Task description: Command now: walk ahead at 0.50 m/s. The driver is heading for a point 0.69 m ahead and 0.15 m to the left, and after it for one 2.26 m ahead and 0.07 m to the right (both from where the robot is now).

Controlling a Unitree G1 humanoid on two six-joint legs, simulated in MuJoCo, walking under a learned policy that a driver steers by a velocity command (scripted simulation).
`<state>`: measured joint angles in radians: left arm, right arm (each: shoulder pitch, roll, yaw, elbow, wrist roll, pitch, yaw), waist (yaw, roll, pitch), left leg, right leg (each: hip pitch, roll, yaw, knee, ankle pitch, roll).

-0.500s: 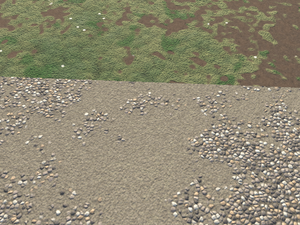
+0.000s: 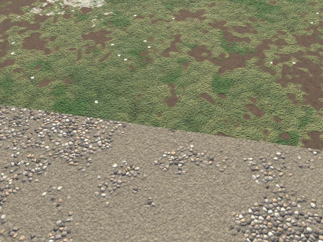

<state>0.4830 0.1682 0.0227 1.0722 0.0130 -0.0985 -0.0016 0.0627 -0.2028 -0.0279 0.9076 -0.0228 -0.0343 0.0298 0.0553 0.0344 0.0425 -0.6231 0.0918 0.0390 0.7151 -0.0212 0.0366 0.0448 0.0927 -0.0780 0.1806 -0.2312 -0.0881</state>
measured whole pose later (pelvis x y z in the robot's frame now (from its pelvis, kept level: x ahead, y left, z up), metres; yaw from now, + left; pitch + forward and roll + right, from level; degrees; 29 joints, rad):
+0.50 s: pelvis +0.26 +0.05 +0.00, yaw +0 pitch +0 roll +1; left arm 0.13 0.21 0.05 0.94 0.03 -0.03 -0.03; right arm 0.45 -0.17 -0.03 1.07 -0.01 -0.10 0.00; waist -0.04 -0.04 0.03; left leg -0.01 -0.09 0.09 0.21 -0.20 0.10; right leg -0.63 -0.11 -0.02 0.84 -0.08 -0.03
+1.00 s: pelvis +0.53 +0.00 +0.00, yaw +10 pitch +0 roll -1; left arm 0.36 0.20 0.06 1.00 0.02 -0.11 0.01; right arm 0.21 -0.23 -0.08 0.94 -0.03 -0.02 0.03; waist 0.00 0.04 0.04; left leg -0.64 0.09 0.00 1.06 -0.14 0.08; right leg -0.08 0.02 -0.22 0.29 -0.21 -0.07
